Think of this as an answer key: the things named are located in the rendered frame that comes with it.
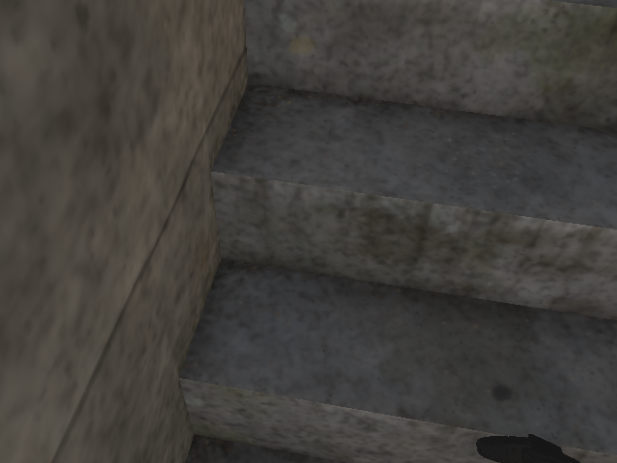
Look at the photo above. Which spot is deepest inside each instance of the right robot hand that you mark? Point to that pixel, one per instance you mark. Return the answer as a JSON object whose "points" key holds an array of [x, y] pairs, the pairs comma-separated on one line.
{"points": [[514, 449]]}

